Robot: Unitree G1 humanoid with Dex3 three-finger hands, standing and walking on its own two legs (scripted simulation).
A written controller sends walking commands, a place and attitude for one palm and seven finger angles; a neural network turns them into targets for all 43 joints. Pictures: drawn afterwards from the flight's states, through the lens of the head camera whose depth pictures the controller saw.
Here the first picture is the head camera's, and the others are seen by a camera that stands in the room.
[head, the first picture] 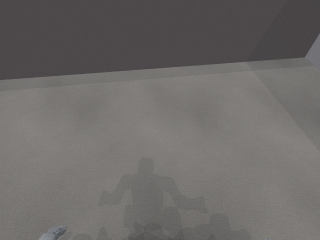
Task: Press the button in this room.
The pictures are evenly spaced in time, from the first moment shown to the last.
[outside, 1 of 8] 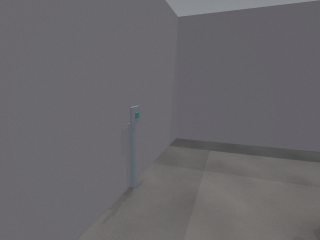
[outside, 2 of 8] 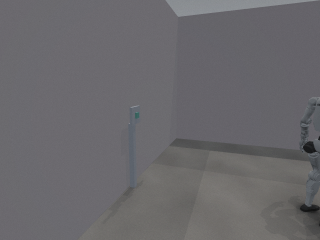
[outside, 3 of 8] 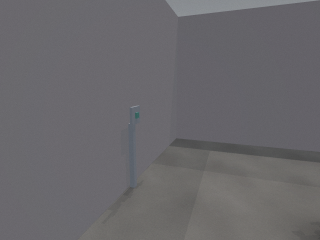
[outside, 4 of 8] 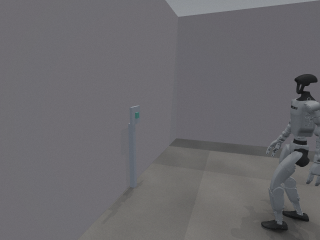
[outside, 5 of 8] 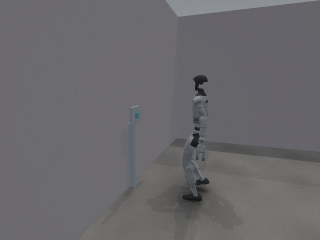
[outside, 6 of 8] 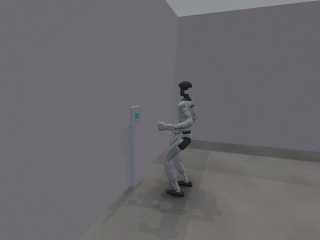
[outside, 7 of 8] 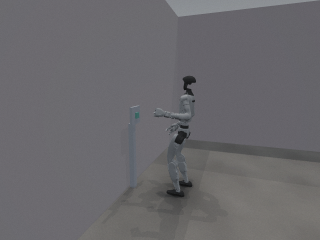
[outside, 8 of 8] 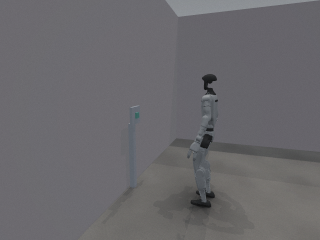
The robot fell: no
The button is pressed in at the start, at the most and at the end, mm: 0 13 0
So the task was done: yes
